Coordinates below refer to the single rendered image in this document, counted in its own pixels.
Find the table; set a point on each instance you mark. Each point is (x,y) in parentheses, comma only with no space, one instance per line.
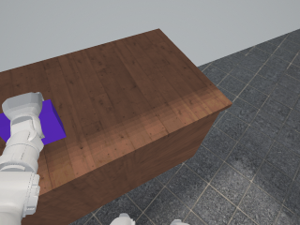
(131,108)

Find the sponge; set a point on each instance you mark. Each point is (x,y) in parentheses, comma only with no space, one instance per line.
(51,124)

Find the robot left upper arm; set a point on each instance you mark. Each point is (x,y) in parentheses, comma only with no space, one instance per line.
(19,193)

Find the left robot forearm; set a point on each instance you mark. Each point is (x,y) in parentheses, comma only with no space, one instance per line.
(24,145)

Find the robot left hand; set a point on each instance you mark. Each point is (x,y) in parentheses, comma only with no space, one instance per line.
(24,103)

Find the left robot shin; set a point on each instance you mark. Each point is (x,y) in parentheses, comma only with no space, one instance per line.
(124,215)

